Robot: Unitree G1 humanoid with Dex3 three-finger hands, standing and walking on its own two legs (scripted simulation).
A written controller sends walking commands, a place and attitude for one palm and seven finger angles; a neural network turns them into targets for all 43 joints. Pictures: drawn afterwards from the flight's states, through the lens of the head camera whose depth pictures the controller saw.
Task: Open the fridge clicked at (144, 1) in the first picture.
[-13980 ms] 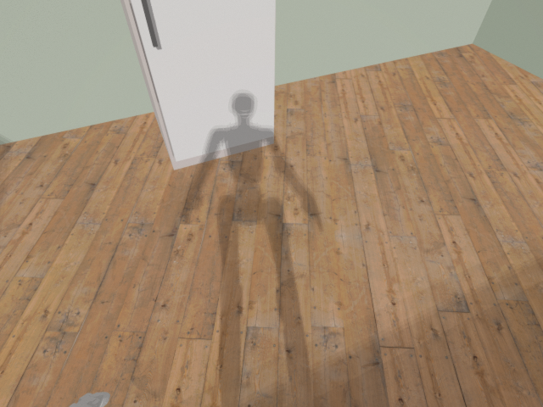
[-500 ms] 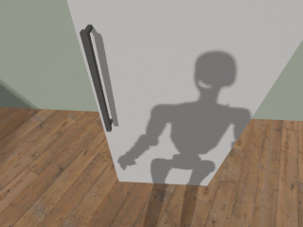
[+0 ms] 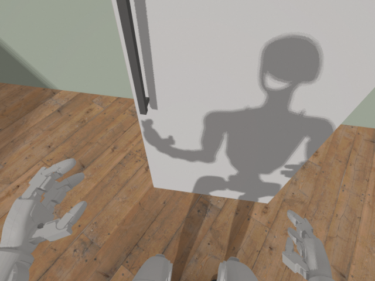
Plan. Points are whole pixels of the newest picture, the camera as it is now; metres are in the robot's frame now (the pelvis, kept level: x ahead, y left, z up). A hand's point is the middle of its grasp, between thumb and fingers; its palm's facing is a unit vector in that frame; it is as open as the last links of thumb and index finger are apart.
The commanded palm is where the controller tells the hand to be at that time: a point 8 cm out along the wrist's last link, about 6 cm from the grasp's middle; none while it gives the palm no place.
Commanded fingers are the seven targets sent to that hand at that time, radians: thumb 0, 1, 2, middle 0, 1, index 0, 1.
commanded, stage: raise the hand to about handle height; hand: left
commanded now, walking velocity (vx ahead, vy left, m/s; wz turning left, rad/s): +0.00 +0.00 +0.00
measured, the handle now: (134, 44) +0.52 +0.19 +0.20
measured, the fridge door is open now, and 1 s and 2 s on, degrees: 0 0 0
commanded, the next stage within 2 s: move the hooked fingers beside the handle in 1.58 s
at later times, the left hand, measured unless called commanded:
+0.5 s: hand (46, 175) +0.25 +0.28 +0.12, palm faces +0.02 -1.00 -0.07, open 12.2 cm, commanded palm +0.22 +0.33 +0.13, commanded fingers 0.00 -0.31 0.38 -0.29 -1.08 -0.29 -1.08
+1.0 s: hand (31, 123) +0.30 +0.29 +0.19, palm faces +0.04 -1.00 -0.08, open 13.9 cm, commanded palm +0.27 +0.34 +0.20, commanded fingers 0.00 -0.50 0.30 -0.30 -1.20 -0.30 -1.20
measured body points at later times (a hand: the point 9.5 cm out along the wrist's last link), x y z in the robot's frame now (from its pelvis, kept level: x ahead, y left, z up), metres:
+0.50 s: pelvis +0.02 +0.03 +0.04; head +0.05 +0.03 +0.49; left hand +0.24 +0.33 +0.13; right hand +0.19 -0.22 -0.02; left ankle +0.01 +0.11 -0.66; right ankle +0.06 -0.10 -0.66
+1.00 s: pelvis +0.04 +0.02 +0.07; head +0.05 +0.02 +0.52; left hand +0.30 +0.35 +0.19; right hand +0.21 -0.21 -0.01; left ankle +0.01 +0.11 -0.66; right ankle +0.06 -0.10 -0.66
